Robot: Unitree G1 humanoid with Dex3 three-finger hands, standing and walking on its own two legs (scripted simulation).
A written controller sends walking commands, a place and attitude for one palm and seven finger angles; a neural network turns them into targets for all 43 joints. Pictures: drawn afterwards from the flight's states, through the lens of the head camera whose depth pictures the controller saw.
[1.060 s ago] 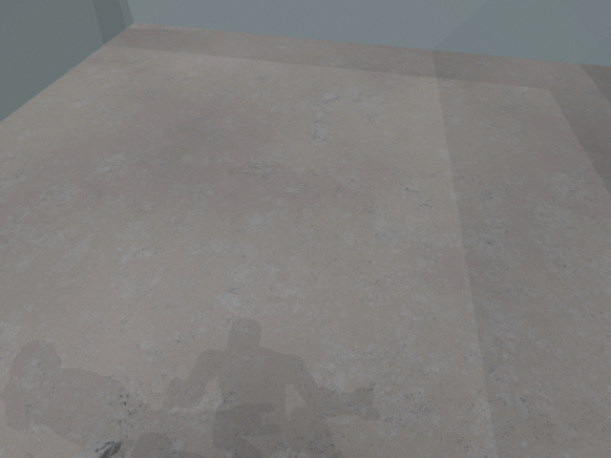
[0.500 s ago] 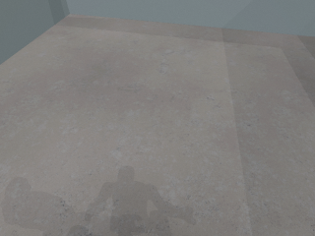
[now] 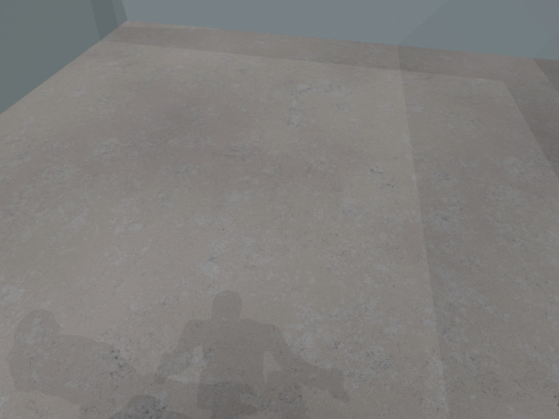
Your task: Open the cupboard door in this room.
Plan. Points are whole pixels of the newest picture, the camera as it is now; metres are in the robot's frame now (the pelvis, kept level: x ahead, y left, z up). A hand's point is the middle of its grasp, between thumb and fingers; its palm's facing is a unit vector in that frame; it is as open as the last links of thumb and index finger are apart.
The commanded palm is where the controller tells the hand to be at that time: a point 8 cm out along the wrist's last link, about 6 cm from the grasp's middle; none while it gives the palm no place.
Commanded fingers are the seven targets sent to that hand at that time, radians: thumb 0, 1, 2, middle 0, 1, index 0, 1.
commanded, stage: turn or walk to find it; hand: left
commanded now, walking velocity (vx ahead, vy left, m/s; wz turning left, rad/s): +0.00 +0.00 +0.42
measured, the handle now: out of the picture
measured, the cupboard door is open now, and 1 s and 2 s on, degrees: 0 0 0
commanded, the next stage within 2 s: stand and wait in 1.96 s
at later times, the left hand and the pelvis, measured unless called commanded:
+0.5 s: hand out of the picture +0.02 +0.23 -0.17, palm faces +0.18 -0.96 -0.23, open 7.4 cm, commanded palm none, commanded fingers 0.00 0.90 0.90 -0.20 -0.30 -0.20 -0.30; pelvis -0.02 +0.01 +0.00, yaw +11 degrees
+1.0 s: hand out of the picture -0.10 +0.17 -0.17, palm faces +0.44 -0.87 -0.23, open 7.4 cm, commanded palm none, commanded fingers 0.00 0.90 0.90 -0.20 -0.30 -0.20 -0.30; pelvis -0.05 -0.02 -0.01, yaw +26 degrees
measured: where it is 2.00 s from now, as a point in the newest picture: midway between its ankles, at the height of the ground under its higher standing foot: outside the picture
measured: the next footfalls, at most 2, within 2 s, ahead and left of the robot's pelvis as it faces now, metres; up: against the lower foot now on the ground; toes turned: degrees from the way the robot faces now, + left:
right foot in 0.66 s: +0.02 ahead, -0.13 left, +0.00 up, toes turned +16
left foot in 1.06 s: -0.09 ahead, +0.10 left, +0.00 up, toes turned +31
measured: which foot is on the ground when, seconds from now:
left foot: down 0.00-0.66, up 0.68-1.00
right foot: down 0.00-0.24, up 0.26-0.64, down 0.66-1.00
